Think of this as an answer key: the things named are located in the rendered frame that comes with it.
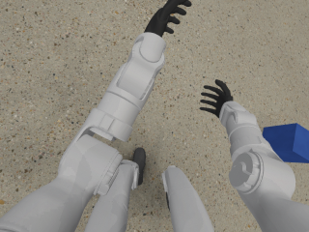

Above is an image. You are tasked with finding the robot left forearm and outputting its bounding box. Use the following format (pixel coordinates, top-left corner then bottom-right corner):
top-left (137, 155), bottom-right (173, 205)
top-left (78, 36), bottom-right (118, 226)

top-left (58, 32), bottom-right (166, 174)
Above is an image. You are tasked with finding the carton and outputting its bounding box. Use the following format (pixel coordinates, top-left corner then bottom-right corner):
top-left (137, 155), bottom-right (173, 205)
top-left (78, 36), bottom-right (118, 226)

top-left (262, 123), bottom-right (309, 163)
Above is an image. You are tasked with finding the robot left shin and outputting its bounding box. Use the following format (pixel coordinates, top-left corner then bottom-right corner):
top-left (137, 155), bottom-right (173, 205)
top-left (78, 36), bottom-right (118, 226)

top-left (120, 159), bottom-right (139, 168)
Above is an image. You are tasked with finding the robot left foot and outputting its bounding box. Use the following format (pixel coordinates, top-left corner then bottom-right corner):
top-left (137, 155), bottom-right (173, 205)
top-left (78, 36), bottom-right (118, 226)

top-left (133, 147), bottom-right (146, 186)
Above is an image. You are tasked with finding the right robot hand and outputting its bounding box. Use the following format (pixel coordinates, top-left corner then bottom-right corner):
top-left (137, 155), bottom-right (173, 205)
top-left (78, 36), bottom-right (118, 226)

top-left (200, 79), bottom-right (234, 118)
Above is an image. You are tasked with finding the left robot hand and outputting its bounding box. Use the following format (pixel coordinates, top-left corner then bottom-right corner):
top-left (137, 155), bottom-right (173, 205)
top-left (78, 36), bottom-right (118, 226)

top-left (144, 0), bottom-right (192, 38)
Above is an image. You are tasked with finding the left robot upper arm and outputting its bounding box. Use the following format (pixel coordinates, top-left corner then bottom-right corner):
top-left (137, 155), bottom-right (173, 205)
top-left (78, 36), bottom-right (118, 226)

top-left (0, 134), bottom-right (123, 232)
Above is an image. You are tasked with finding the right robot upper arm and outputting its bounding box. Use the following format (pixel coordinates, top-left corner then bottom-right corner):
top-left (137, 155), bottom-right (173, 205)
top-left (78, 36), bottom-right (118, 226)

top-left (229, 151), bottom-right (309, 232)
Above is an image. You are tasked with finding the robot right forearm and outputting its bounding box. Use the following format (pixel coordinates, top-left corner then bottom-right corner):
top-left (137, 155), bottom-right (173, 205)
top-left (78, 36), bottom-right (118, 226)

top-left (219, 101), bottom-right (284, 162)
